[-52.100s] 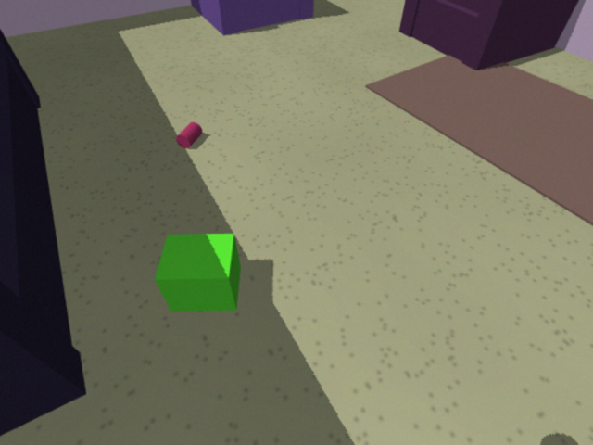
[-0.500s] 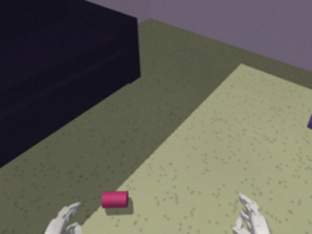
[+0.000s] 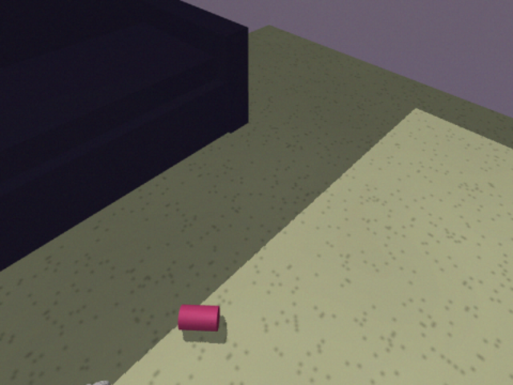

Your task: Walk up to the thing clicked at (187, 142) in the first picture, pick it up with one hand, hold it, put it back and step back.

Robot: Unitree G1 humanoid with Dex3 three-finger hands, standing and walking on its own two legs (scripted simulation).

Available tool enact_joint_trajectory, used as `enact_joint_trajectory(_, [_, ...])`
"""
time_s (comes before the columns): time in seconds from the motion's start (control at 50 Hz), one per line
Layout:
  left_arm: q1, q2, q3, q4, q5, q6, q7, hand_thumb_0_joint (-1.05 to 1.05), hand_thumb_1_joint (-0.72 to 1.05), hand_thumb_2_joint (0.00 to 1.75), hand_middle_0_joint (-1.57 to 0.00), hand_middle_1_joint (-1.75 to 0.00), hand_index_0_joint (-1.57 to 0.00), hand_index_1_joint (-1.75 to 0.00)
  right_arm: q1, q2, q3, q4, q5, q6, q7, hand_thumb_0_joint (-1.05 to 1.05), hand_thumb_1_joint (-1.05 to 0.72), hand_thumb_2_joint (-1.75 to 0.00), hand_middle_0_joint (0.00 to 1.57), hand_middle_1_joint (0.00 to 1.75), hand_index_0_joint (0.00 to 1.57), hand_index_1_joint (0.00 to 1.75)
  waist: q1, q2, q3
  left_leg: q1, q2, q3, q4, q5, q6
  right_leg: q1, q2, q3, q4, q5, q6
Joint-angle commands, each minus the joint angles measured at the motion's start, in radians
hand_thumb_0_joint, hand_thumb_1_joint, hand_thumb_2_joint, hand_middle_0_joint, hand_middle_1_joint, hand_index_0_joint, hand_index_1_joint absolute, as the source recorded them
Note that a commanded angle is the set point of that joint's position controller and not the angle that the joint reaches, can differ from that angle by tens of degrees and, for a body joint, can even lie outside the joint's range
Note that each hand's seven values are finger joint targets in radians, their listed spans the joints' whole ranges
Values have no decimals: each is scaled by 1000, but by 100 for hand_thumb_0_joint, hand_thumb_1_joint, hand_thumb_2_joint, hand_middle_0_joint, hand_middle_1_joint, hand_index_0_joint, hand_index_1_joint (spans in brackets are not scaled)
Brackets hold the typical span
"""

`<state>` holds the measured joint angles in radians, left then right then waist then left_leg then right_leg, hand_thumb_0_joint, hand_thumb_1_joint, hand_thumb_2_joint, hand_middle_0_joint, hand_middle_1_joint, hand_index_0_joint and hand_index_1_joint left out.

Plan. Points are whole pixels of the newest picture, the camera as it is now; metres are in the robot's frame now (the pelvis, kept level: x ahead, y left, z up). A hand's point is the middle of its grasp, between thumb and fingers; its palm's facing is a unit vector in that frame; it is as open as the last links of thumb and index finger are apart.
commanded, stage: stand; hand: left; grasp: from above
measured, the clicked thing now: (199, 317) +0.48 +0.22 -0.70
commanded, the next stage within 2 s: none
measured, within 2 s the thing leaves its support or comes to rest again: neither
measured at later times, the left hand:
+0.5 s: hand out of the picture +0.03 +0.24 -0.13, palm faces +0.04 -0.94 -0.34, open 7.4 cm
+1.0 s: hand out of the picture +0.06 +0.24 -0.13, palm faces +0.02 -0.94 -0.33, open 7.4 cm
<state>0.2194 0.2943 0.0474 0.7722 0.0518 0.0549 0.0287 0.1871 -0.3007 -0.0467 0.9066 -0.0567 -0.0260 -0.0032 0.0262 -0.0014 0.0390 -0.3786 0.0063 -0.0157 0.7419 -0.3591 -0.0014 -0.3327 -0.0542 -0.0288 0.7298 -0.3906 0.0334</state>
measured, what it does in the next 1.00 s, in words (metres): stands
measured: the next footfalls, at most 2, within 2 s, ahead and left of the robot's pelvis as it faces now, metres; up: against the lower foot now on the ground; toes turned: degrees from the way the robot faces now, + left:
none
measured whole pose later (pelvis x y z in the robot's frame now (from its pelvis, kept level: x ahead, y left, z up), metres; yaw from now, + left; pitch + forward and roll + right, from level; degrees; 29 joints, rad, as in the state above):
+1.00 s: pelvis +0.00 -0.01 +0.03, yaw +1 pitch -4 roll +0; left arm 0.12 0.31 0.03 1.15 0.03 0.00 0.01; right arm 0.12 -0.32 -0.01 1.15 -0.02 0.00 -0.01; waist 0.01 0.01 0.07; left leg -0.13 0.02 -0.03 0.38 -0.18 -0.02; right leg -0.08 -0.04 -0.06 0.35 -0.21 0.03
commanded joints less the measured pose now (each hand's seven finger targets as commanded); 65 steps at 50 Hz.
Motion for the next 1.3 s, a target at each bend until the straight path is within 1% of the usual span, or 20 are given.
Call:
enact_joint_trajectory(0.0, [-49, 144, 45, 12, -8, -63, 13, 0, 90, 90, -20, -30, -20, -30, -49, -155, -42, -43, 9, -25, -19, 0, -90, -90, 20, 30, 20, 30, -6, 12, -80, 86, 55, -106, -226, 186, 58, 84, -38, 65, -210, 179, -55])
enact_joint_trajectory(0.02, [-37, 147, 44, 38, -11, -64, 14, 0, 90, 90, -20, -30, -20, -30, -50, -159, -42, -28, 12, -23, -20, 0, -90, -90, 20, 30, 20, 30, -1, 23, -78, 110, 60, -110, -236, 197, 58, 88, -40, 61, -229, 192, -55])
enact_joint_trajectory(0.08, [-39, 156, 40, 105, -17, -68, 18, 0, 90, 90, -20, -30, -20, -30, -32, -160, -39, 17, 18, -15, -27, 0, -90, -90, 20, 30, 20, 30, -10, 5, -82, 157, 66, -101, -259, 282, 50, 140, -54, 64, -266, 252, -54])
enact_joint_trajectory(0.14, [-43, 158, 33, 160, -22, -65, 17, 0, 90, 90, -20, -30, -20, -30, -38, -168, -34, 51, 21, -10, -30, 0, -90, -90, 20, 30, 20, 30, -10, 35, -62, 171, 82, -117, -323, 281, 47, 179, -48, 50, -295, 232, -46])
enact_joint_trajectory(0.28, [-52, 175, 25, 256, -16, -63, 16, 0, 90, 90, -20, -30, -20, -30, -61, -171, -29, 106, 29, 5, -30, 0, -90, -90, 20, 30, 20, 30, -9, 18, 9, 168, 81, -124, -410, 134, 30, 193, -51, 43, -379, 160, -37])
enact_joint_trajectory(0.36, [-56, 178, 22, 289, -18, -65, 11, 0, 90, 90, -20, -30, -20, -30, -55, -174, -26, 129, 31, 7, -26, 0, -90, -90, 20, 30, 20, 30, -11, 26, 21, 164, 80, -125, -432, 109, 27, 210, -55, 47, -403, 155, -36])
enact_joint_trajectory(0.4, [-59, 182, 22, 300, -18, -69, 12, 0, 90, 90, -20, -30, -20, -30, -68, -176, -26, 131, 32, 6, -26, 0, -90, -90, 20, 30, 20, 30, -8, 11, 5, 188, 82, -121, -421, 169, 30, 214, -62, 50, -415, 186, -35])
enact_joint_trajectory(0.44, [-71, 186, 22, 306, -19, -72, 12, 0, 90, 90, -20, -30, -20, -30, -70, -177, -24, 137, 34, 4, -26, 0, -90, -90, 20, 30, 20, 30, -14, -2, -4, 214, 83, -114, -411, 210, 30, 212, -68, 54, -430, 206, -34])
enact_joint_trajectory(0.62, [-93, 198, 17, 324, -22, -72, 8, 0, 90, 90, -20, -30, -20, -30, -84, -191, -14, 160, 38, 6, -23, 0, -90, -90, 20, 30, 20, 30, -14, 4, 0, 226, 88, -111, -433, 224, 20, 223, -67, 51, -447, 202, -33])
enact_joint_trajectory(0.66, [-109, 210, 21, 325, -25, -73, 8, 0, 90, 90, -20, -30, -20, -30, -81, -184, -9, 164, 35, 7, -23, 0, -90, -90, 20, 30, 20, 30, -18, 10, -11, 217, 90, -105, -430, 231, 22, 241, -75, 59, -449, 227, -35])
enact_joint_trajectory(0.7, [-109, 212, 21, 327, -26, -73, 7, 0, 90, 90, -20, -30, -20, -30, -89, -189, -8, 165, 36, 6, -23, 0, -90, -90, 20, 30, 20, 30, -15, 4, -20, 229, 92, -106, -432, 268, 21, 242, -74, 57, -449, 239, -36])
enact_joint_trajectory(0.78, [-108, 207, 16, 332, -26, -71, 2, 0, 90, 90, -20, -30, -20, -30, -96, -204, -6, 171, 39, 7, -21, 0, -90, -90, 20, 30, 20, 30, -15, 14, 7, 213, 90, -106, -445, 198, 17, 225, -65, 52, -457, 183, -34])
enact_joint_trajectory(0.84, [-124, 219, 18, 326, -26, -73, 0, 0, 90, 90, -20, -30, -20, -30, -95, -208, -6, 174, 37, 7, -20, 0, -90, -90, 20, 30, 20, 30, -21, 13, -14, 218, 93, -101, -441, 207, 20, 232, -70, 59, -461, 203, -36])
enact_joint_trajectory(0.92, [-127, 217, 18, 328, -31, -77, 0, 0, 90, 90, -20, -30, -20, -30, -96, -207, -1, 180, 38, 3, -21, 0, -90, -90, 20, 30, 20, 30, -17, 17, -33, 237, 101, -99, -434, 306, 20, 258, -78, 61, -452, 279, -38])
enact_joint_trajectory(1.02, [-134, 220, 20, 327, -33, -75, -1, 0, 90, 90, -20, -30, -20, -30, -107, -216, 1, 181, 38, 0, -23, 0, -90, -90, 20, 30, 20, 30, -14, 14, -53, 246, 105, -93, -431, 350, 21, 271, -79, 57, -451, 310, -37])
enact_joint_trajectory(1.06, [-143, 227, 21, 327, -34, -75, -2, 0, 90, 90, -20, -30, -20, -30, -95, -213, 3, 185, 39, 0, -22, 0, -90, -90, 20, 30, 20, 30, -21, 0, -42, 239, 105, -96, -445, 324, 17, 267, -77, 54, -452, 281, -37])
enact_joint_trajectory(1.1, [-141, 219, 18, 327, -32, -74, -3, 0, 90, 90, -20, -30, -20, -30, -113, -220, 2, 182, 38, 0, -22, 0, -90, -90, 20, 30, 20, 30, -15, 6, -39, 247, 108, -97, -440, 316, 20, 255, -77, 53, -456, 267, -37])
enact_joint_trajectory(1.2, [-149, 225, 20, 326, -34, -78, -4, 0, 90, 90, -20, -30, -20, -30, -104, -221, 4, 187, 40, -1, -21, 0, -90, -90, 20, 30, 20, 30, -22, 5, -52, 250, 107, -90, -432, 363, 20, 274, -83, 56, -457, 327, -36])
enact_joint_trajectory(1.26, [-142, 224, 18, 330, -34, -75, -6, 0, 90, 90, -20, -30, -20, -30, -112, -224, 4, 187, 41, 1, -20, 0, -90, -90, 20, 30, 20, 30, -20, 12, -30, 240, 105, -97, -454, 273, 16, 250, -75, 49, -465, 249, -37])
enact_joint_trajectory(1.28, [-151, 227, 19, 326, -33, -75, -6, 0, 90, 90, -20, -30, -20, -30, -114, -220, 3, 184, 39, 1, -18, 0, -90, -90, 20, 30, 20, 30, -21, -2, -30, 234, 107, -100, -458, 274, 18, 249, -76, 49, -464, 236, -40])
